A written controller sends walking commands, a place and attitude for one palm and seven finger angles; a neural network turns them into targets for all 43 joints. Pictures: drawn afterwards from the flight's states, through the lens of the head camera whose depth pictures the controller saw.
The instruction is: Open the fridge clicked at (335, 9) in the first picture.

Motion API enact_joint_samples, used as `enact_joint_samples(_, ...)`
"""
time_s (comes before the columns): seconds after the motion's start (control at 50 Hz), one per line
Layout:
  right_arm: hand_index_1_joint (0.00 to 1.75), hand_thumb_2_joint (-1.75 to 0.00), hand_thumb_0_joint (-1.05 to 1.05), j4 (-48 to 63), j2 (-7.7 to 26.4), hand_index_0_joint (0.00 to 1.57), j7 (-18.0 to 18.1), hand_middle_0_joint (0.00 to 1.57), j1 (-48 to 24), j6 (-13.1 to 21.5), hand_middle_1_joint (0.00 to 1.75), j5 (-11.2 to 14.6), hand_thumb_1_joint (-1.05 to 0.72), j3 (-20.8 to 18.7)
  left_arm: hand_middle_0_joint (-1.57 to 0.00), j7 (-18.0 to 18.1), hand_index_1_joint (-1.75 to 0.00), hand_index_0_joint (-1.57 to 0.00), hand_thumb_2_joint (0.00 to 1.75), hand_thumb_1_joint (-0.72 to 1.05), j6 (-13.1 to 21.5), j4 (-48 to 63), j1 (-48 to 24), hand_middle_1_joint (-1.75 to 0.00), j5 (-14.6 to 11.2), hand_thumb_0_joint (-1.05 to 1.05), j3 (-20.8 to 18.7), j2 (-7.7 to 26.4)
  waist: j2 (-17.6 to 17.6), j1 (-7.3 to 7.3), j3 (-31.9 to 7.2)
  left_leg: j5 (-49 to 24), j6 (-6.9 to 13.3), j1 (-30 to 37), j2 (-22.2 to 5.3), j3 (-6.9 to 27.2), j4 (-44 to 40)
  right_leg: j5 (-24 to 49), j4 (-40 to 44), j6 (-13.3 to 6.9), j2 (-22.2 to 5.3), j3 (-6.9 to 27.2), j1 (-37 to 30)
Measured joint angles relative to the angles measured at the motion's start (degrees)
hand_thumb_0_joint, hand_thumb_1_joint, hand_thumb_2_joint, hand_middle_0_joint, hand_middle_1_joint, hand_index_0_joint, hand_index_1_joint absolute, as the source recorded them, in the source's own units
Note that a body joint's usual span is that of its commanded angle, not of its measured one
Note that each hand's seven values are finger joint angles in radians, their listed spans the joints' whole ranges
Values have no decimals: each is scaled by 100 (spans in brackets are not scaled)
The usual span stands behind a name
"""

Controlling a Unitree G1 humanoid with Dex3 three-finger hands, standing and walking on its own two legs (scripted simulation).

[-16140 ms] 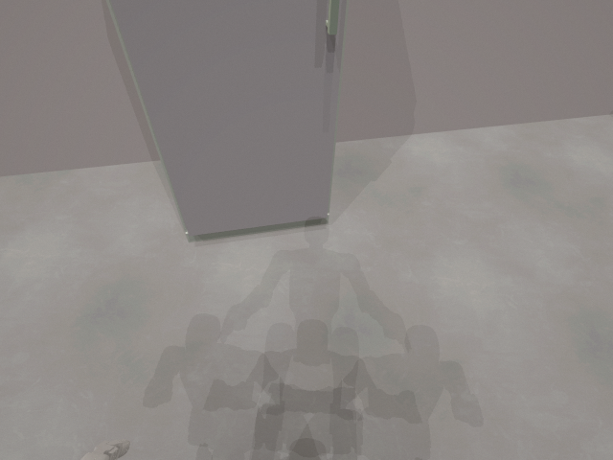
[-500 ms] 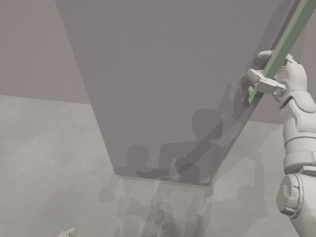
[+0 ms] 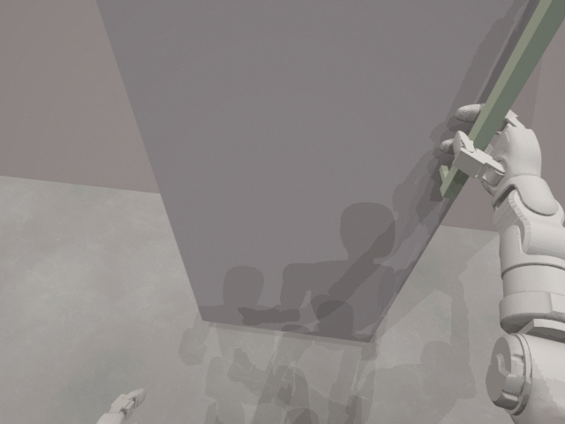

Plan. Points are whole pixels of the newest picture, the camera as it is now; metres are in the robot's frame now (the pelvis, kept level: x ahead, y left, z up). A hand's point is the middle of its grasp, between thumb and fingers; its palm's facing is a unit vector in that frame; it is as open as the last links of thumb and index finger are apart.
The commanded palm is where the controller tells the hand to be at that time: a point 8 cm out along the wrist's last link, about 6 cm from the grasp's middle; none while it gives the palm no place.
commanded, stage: grip the handle and tug to test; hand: right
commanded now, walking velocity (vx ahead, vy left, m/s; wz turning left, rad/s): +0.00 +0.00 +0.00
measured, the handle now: (492, 96) +0.49 -0.21 +0.25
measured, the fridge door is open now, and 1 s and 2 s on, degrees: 0 16 45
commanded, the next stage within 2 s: pull the door a little, standing still in 0.34 s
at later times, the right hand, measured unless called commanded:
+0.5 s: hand (465, 165) +0.42 -0.18 +0.19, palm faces +0.03 +1.00 +0.00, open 5.5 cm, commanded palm +0.38 -0.23 +0.19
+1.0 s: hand (461, 239) +0.30 -0.15 +0.18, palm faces +0.12 +0.98 -0.17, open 6.3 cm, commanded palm +0.26 -0.20 +0.19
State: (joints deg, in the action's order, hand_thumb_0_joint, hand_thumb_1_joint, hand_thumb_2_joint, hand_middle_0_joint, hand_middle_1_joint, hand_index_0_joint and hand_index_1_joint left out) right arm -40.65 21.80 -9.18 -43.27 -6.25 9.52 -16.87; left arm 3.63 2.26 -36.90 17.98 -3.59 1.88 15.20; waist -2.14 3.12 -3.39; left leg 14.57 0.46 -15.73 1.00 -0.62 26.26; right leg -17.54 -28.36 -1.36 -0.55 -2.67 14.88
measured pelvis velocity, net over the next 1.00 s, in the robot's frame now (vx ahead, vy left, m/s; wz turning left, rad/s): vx -0.02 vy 0.00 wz -0.01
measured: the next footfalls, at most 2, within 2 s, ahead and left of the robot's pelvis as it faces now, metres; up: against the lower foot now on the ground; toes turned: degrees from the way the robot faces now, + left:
right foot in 1.56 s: -0.07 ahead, -0.05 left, +0.00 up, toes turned -16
left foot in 1.80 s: +0.02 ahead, +0.31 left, +0.00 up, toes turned -26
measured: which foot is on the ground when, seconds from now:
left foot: down 0.00-1.00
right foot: down 0.00-1.00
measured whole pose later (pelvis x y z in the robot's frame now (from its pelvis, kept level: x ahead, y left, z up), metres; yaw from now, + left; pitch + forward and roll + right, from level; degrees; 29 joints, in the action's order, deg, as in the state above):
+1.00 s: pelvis -0.02 +0.00 +0.00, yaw -1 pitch +0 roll +1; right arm 5.0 14.6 2.4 -7.5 -2.5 6.2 -5.8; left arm 4.3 -3.1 -33.2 8.1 -0.9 2.3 13.8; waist -3.7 0.3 -1.4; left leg 12.4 0.3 -11.4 0.9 -1.4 24.0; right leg -15.3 -26.5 -1.1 -0.4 -1.9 10.9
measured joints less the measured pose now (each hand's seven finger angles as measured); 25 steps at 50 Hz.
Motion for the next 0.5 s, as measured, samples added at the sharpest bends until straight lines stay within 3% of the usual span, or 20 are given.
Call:
enact_joint_samples(0.34, 140, -79, 1, 1619, -135, 34, -23, 34, 1043, -657, 140, 174, -78, -132, -21, -77, -30, -20, 89, 91, -249, 241, -209, -30, -26, 1, -28, -35, -46, -49, -64, 41, -11, 258, 28, 122, -173, -44, 235, 1, -17, -117, -332)
enact_joint_samples(0.5, 140, -78, 1, 2166, -325, 37, 16, 37, 1284, -945, 140, 204, -76, 69, -20, -28, -30, -20, 90, 91, -295, 245, -353, -30, -33, 1, -23, -56, -50, -194, -63, 104, -6, 393, 7, 11, -182, -88, 226, 10, 2, -3, -418)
